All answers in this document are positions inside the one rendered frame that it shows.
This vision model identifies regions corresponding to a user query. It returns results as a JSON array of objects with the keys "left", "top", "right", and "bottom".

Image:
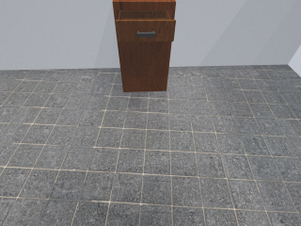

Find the cabinet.
[{"left": 112, "top": 0, "right": 176, "bottom": 92}]

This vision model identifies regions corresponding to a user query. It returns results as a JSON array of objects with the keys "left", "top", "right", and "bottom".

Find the drawer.
[{"left": 115, "top": 10, "right": 176, "bottom": 42}]

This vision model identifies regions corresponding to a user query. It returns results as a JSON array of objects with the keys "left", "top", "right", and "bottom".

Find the handle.
[{"left": 137, "top": 30, "right": 155, "bottom": 38}]

